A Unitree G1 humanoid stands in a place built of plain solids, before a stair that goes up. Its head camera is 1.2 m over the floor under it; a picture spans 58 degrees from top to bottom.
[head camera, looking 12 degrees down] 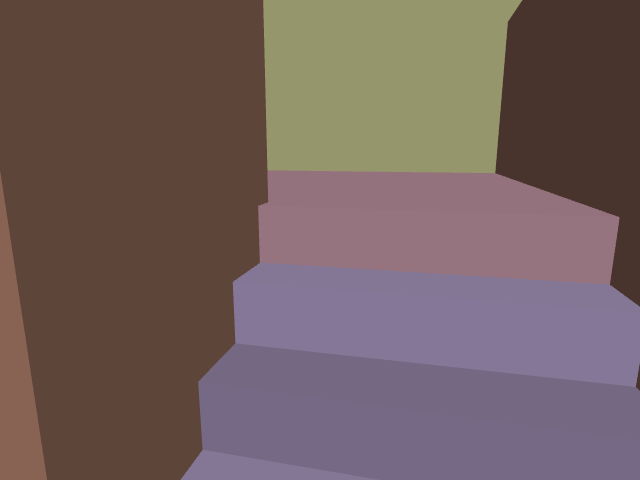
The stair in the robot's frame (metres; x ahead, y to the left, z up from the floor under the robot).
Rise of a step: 0.20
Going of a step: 0.23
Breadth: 1.10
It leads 13 degrees to the right of straight ahead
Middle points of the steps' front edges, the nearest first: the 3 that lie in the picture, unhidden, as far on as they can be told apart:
0.90 -0.22 0.60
1.13 -0.27 0.81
1.35 -0.32 1.01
